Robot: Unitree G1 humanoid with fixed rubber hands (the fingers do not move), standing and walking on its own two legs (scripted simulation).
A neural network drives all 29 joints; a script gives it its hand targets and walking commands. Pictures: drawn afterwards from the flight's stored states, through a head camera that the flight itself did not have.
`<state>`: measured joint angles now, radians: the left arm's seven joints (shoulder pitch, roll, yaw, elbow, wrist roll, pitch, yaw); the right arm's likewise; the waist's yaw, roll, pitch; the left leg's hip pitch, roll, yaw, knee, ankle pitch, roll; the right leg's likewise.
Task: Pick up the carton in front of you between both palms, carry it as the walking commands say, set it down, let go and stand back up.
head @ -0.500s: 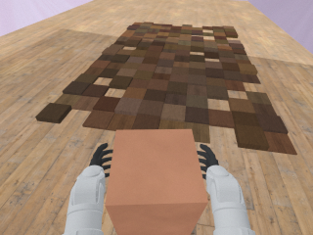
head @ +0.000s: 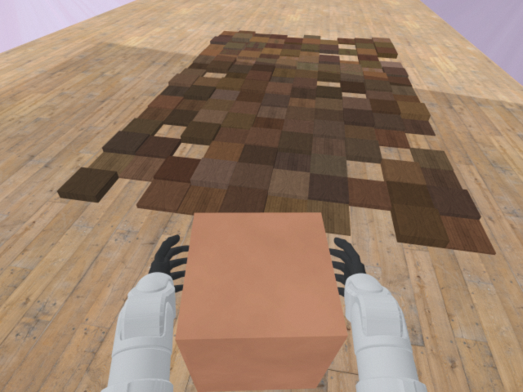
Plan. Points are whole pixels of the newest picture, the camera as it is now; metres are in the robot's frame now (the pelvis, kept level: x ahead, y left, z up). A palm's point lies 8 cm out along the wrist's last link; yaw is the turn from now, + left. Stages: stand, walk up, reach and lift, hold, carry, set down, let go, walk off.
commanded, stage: hold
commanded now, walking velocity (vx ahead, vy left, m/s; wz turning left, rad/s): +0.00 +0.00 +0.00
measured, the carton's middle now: (257, 304) +0.29 +0.00 -0.02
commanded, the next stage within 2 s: carry in 0.60 s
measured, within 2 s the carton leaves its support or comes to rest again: neither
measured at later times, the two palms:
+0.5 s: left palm (162, 284) +0.29 +0.15 +0.05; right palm (355, 284) +0.28 -0.15 +0.05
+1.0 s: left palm (178, 232) +0.35 +0.13 +0.10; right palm (364, 232) +0.35 -0.17 +0.10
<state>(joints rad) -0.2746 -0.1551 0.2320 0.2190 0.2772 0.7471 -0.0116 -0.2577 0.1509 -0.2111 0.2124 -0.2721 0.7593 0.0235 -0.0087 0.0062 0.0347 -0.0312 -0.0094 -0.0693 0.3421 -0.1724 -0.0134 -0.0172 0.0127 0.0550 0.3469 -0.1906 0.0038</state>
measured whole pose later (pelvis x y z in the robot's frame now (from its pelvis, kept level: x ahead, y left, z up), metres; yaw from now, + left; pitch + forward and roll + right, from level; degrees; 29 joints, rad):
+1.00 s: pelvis +0.08 -0.02 +0.00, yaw +0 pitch +4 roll +3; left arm -0.12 -0.13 0.08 -0.27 0.11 1.00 0.08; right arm -0.09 0.13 -0.10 -0.30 -0.10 1.02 -0.07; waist 0.01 -0.05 -0.18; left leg -0.37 0.00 0.12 0.56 -0.38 0.00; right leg -0.17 -0.04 -0.04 0.42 -0.32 -0.02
